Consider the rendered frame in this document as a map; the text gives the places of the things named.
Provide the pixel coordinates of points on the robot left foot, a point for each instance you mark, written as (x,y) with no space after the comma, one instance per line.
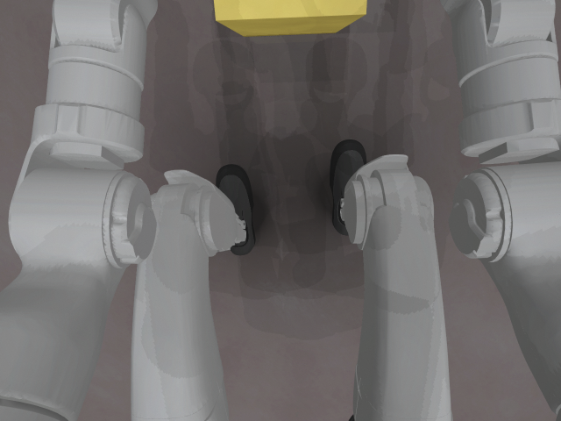
(233,181)

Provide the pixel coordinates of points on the robot left forearm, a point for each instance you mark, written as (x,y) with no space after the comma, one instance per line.
(96,65)

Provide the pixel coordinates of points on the carton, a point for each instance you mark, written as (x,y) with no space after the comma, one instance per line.
(251,18)

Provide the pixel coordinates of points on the left robot upper arm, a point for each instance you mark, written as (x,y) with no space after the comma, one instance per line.
(76,231)

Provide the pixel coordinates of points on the right robot upper arm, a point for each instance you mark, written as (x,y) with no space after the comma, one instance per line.
(509,217)

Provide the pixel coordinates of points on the robot right forearm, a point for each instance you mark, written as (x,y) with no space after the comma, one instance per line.
(506,54)

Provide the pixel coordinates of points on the robot left shin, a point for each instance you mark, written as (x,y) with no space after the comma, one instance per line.
(234,226)

